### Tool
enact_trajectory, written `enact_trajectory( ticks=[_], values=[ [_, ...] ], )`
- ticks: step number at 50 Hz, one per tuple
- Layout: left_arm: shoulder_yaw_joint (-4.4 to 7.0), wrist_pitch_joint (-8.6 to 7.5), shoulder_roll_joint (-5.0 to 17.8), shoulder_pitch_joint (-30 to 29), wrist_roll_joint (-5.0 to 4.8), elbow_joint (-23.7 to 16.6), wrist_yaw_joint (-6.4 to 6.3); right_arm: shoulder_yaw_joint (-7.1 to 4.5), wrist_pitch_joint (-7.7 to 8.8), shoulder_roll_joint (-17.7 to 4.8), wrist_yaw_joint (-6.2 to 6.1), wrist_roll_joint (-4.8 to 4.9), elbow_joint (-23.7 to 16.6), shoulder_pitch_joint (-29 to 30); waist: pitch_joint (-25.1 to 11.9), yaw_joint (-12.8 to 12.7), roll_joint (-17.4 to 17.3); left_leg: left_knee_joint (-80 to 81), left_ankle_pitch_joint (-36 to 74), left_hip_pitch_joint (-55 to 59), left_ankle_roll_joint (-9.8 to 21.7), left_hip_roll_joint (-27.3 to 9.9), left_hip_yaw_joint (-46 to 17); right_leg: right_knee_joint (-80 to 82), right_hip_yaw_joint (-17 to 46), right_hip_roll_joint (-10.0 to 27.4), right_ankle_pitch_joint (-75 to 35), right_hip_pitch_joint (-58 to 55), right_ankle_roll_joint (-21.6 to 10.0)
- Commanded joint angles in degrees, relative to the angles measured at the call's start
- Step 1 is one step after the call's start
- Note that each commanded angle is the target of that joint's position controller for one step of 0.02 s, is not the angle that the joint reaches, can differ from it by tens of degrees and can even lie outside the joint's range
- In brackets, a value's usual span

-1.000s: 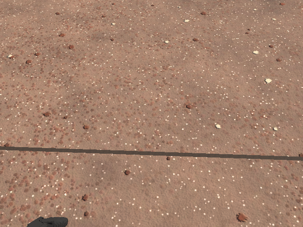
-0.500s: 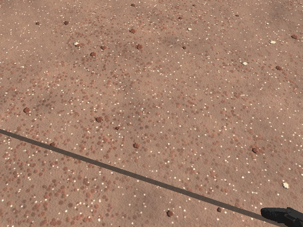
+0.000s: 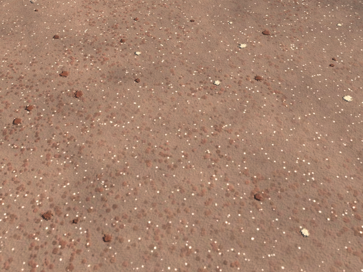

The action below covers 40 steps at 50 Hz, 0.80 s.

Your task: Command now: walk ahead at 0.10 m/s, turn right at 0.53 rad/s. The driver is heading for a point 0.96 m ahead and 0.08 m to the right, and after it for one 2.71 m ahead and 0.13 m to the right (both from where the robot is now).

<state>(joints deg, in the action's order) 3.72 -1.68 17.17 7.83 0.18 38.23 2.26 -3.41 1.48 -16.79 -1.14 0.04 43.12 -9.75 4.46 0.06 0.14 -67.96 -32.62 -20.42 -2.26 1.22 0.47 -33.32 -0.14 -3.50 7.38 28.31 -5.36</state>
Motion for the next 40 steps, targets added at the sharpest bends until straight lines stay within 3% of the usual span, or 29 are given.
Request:
enact_trajectory(
  ticks=[1, 3, 5, 8, 12, 15, 17, 18, 19, 20, 21, 22, 23, 25, 28, 33, 34, 36, 37, 38, 39, 40],
  values=[
    [2.19, 0.31, 7.3, 2.1, -1.54, -4.7, -1.20, -1.68, -0.12, -7.3, -0.68, -0.29, -4.4, -0.5, -12.8, -0.7, -0.4, -4.4, 5.3, -17.3, -0.3, -3.1, -6.5, 13.5, 24.1, 16.4, -14.5, -22.2, -11.3],
    [2.25, 0.93, 7.5, 0.4, -0.18, -5.5, -1.80, -1.82, -1.18, -6.7, -1.00, -0.65, -4.4, -1.6, -10.7, 1.4, 3.2, 1.6, 8.4, -11.1, -0.6, -2.5, -5.7, 15.4, 21.5, 13.1, -12.2, -13.7, -9.6],
    [2.74, 1.15, 8.6, 0.9, 0.23, -5.6, -2.49, -1.35, -1.25, -4.9, -1.32, -0.75, -3.9, -2.4, -11.6, 1.5, 4.6, 7.4, 9.5, -9.4, -1.6, -1.6, -5.1, 15.0, 19.8, 11.8, -15.5, -12.4, -9.4],
    [3.22, 1.98, 9.7, 1.5, -0.39, -5.8, -3.71, -1.09, -1.47, -4.4, -1.64, -0.61, -4.0, -0.6, -13.5, 0.5, 5.1, 13.7, 12.9, -8.9, -3.0, -1.1, -6.2, 14.3, 20.9, 11.1, -8.9, -13.0, -8.4],
    [3.28, 3.20, 9.6, 0.5, -0.38, -6.6, -4.23, -1.19, -1.22, -4.6, -1.26, -0.19, -4.7, 2.0, -11.6, -0.7, 7.9, 21.1, 15.4, -6.7, -3.0, -0.3, -6.8, 14.9, 24.1, 9.5, 5.4, -10.8, -6.6],
    [3.30, 3.76, 9.3, 1.1, -0.38, -6.8, -3.99, -1.42, -0.10, -5.1, -0.61, 0.15, -5.0, 2.5, -11.3, -1.5, 9.4, 27.5, 13.9, -4.2, -2.0, 0.6, -6.8, 13.1, 27.7, 9.8, 3.8, -13.0, -6.3],
    [3.21, 4.14, 8.9, 0.4, -0.84, -7.1, -3.95, -1.76, 0.63, -5.3, -0.02, 0.37, -4.6, 0.6, -11.3, -0.3, 9.8, 36.0, 16.0, -0.1, -0.6, 1.0, -6.1, 10.7, 29.4, 9.2, 0.2, -13.9, -5.3],
    [3.06, 4.40, 8.5, 0.0, -1.30, -7.3, -4.05, -2.08, 0.90, -5.6, 0.22, 0.34, -3.9, -1.4, -11.1, 1.2, 9.4, 43.4, 20.9, 4.6, 0.4, 0.5, -5.4, 8.8, 28.9, 7.7, 0.2, -12.5, -3.8],
    [2.54, 4.48, 6.7, 1.6, -1.37, -7.3, -4.11, -2.96, 0.91, -8.5, 0.13, -0.39, -3.8, -2.9, -11.7, 0.9, 5.2, 47.5, 23.7, 10.8, 2.9, -6.4, -10.1, 3.7, 25.9, 4.6, 7.2, -8.1, -1.0],
    [2.00, 4.21, 4.3, 3.3, -1.40, -8.6, -3.94, -4.08, 0.20, -14.2, -0.25, -1.89, -4.4, -0.9, -9.7, -2.5, -12.1, 50.2, 31.9, 14.1, 10.5, -18.6, -24.0, -7.9, 13.7, -4.7, 22.3, 3.1, 2.8],
    [3.23, 3.32, 8.7, 2.6, -0.47, -8.7, -3.78, -3.75, 0.19, -11.9, -0.07, -3.31, -4.9, -0.9, -9.2, -0.8, -16.3, 51.5, 37.8, 10.8, 17.7, -24.6, -31.9, -22.0, 10.0, -4.6, 29.2, 6.3, 5.8],
    [4.18, 3.16, 11.2, 4.1, -0.44, -7.2, -3.62, -2.85, 0.25, -9.0, -0.31, -2.66, -6.1, 1.4, -8.9, -1.5, -11.1, 50.1, 39.0, 9.9, 17.6, -23.1, -27.6, -29.6, 10.9, -2.6, 25.9, 5.9, 7.1],
    [4.28, 3.57, 10.5, 5.2, -0.69, -5.4, -3.75, -2.39, 0.11, -7.1, -0.47, -1.65, -6.3, 3.3, -8.0, -2.1, -7.9, 48.6, 38.5, 9.7, 14.9, -18.9, -21.6, -32.7, 10.3, -2.3, 22.8, 5.6, 8.1],
    [3.25, 4.47, 7.0, 5.9, -0.54, -4.3, -4.00, -1.67, -0.22, -5.7, -0.67, -0.13, -6.0, 2.6, -7.9, -1.1, -6.8, 48.5, 34.2, 11.9, 12.9, -15.3, -16.6, -36.3, 9.2, -1.9, 18.0, 7.3, 9.6],
    [1.56, 3.78, 3.8, 1.2, -1.07, -6.1, -3.17, -1.70, -0.73, -6.3, -0.92, 0.06, -4.3, -2.5, -6.4, 2.3, -10.9, 53.8, 10.4, 15.0, 12.7, -12.6, -15.5, -26.0, 4.2, -0.1, 14.4, 8.5, 9.9],
    [0.44, 1.19, 2.9, -1.9, -0.99, -6.4, -2.10, -2.61, -0.09, -10.0, -0.34, 0.73, -3.0, -5.2, -4.0, 4.0, -11.9, 55.8, 9.7, 10.8, 13.5, -14.1, -14.6, -5.0, -1.1, 2.1, 17.4, -4.6, 7.3],
    [0.57, 0.71, 3.4, -1.1, -1.15, -5.8, -1.94, -2.70, -0.02, -10.5, -0.05, 1.02, -2.6, -5.8, -3.6, 3.7, -11.5, 55.6, 10.0, 9.5, 13.9, -14.4, -14.6, -1.3, -1.6, 1.8, 16.1, -7.6, 6.3],
    [0.71, -0.10, 3.1, 3.4, -1.37, -3.5, -1.68, -2.41, -0.12, -10.2, 0.48, 1.87, -2.2, -5.2, -3.1, 0.8, -9.5, 53.6, 9.9, 5.3, 13.5, -13.7, -13.5, 10.4, -3.0, 1.1, 6.6, -16.9, 3.9],
    [0.94, -0.24, 3.5, 6.1, -1.43, -2.2, -1.81, -1.90, 0.09, -8.8, 0.71, 1.80, -1.9, -5.4, -4.0, -0.7, -8.2, 51.4, 10.9, 1.9, 12.2, -12.7, -12.6, 13.0, -2.5, 1.2, 5.1, -23.5, 2.8],
    [1.22, -0.34, 4.3, 10.9, -1.53, -1.1, -2.25, -0.82, 0.70, -5.6, 1.09, 1.17, -2.1, -4.3, -6.9, -3.1, -6.2, 45.7, 10.9, -3.9, 9.5, -10.7, -10.0, 12.7, 2.2, 4.9, 5.8, -33.0, 1.6],
    [1.86, -0.25, 7.8, 18.0, -0.99, 0.0, -2.94, 0.90, 1.60, -0.1, 1.88, -0.40, -3.9, -1.4, -10.7, -5.5, 5.7, 27.2, 6.1, -13.7, 5.0, -4.9, -2.6, 14.7, 17.1, 16.5, 6.1, -42.3, -1.4],
    [3.52, -0.38, 14.2, 18.4, 0.03, 0.0, -2.37, 0.08, 2.75, -3.0, 1.55, 0.56, -7.2, 0.7, -6.7, -5.3, 15.3, 17.5, -0.9, -25.3, 3.2, -1.0, 0.9, 19.8, 33.2, 26.3, 11.9, -38.5, -10.1]
  ],
)
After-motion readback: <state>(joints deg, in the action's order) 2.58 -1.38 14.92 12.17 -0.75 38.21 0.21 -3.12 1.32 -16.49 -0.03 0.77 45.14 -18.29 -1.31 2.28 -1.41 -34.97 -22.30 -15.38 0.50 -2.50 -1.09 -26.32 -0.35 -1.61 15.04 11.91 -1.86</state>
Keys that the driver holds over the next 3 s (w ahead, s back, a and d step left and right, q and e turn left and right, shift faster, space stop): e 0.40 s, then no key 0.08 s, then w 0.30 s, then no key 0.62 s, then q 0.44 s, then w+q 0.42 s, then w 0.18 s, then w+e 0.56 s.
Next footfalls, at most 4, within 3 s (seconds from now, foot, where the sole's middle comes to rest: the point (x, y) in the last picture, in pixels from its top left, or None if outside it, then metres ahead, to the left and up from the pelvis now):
0.38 left None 0.17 0.15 -0.76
0.76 right None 0.08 -0.08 -0.76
1.12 left None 0.36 0.05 -0.76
1.40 right None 0.21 -0.15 -0.76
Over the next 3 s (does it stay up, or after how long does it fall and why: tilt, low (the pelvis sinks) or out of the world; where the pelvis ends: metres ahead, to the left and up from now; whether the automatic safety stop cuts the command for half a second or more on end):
stays up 0.70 0.06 0.00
